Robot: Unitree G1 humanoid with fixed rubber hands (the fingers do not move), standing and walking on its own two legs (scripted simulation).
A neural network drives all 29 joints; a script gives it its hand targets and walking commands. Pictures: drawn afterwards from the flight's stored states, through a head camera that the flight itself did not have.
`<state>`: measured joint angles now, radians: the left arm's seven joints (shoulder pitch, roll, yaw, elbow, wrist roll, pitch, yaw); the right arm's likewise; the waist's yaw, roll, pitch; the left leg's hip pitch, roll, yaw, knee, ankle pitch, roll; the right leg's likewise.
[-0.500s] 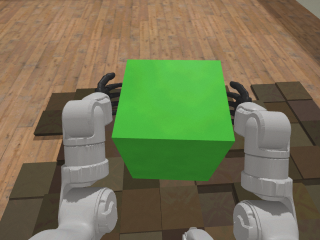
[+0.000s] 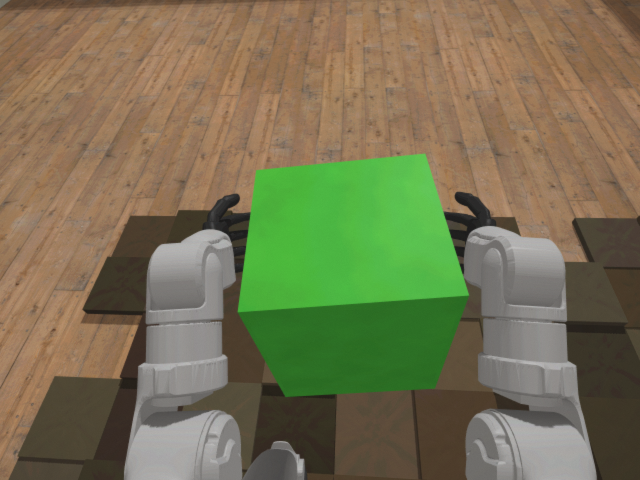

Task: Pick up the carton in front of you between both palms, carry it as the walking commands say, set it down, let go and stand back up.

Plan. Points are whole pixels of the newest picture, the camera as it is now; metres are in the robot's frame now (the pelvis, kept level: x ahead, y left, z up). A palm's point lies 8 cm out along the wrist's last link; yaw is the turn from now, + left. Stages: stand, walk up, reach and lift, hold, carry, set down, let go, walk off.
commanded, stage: carry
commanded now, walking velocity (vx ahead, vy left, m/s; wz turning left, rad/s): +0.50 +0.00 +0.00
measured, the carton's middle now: (349, 284) +0.37 +0.01 +0.02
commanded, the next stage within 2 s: none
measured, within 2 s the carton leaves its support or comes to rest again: neither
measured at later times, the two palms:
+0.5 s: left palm (267, 94) +0.67 +0.16 +0.11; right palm (455, 104) +0.64 -0.14 +0.11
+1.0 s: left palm (292, 37) +0.93 +0.16 +0.08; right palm (435, 36) +0.94 -0.14 +0.07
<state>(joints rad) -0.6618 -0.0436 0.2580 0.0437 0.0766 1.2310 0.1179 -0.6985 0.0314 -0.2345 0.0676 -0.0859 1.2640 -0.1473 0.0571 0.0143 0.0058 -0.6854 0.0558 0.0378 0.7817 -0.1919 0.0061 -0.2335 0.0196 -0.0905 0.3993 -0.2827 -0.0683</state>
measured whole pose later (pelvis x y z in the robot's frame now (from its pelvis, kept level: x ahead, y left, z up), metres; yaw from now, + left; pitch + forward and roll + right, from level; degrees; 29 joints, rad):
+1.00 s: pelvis +0.58 +0.00 -0.03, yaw +0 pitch +6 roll +1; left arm -0.58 -0.05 0.21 -0.01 0.05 1.16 0.14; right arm -0.60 0.02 -0.20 0.01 -0.07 1.18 -0.14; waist 0.05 0.02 0.00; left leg -0.78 0.09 0.04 0.93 -0.17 0.01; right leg -0.25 0.01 -0.14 0.46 -0.31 -0.07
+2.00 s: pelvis +1.20 +0.05 -0.05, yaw +0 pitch +5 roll +0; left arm -0.63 -0.04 0.20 0.13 0.08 1.18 0.13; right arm -0.62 0.01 -0.22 0.11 -0.07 1.21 -0.14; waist 0.03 0.01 -0.09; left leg -0.61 0.06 0.07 0.60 -0.07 0.02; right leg -0.16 -0.01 -0.15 0.48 -0.40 -0.03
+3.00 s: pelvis +1.83 +0.07 -0.06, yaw +0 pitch +5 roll +1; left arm -0.35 -0.15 0.20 -0.18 0.13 1.17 0.10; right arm -0.38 0.12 -0.19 -0.16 -0.10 1.18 -0.13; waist 0.00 0.00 -0.09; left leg -0.51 0.04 0.17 0.43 0.00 0.00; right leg -0.02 -0.02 -0.13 0.35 -0.40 -0.01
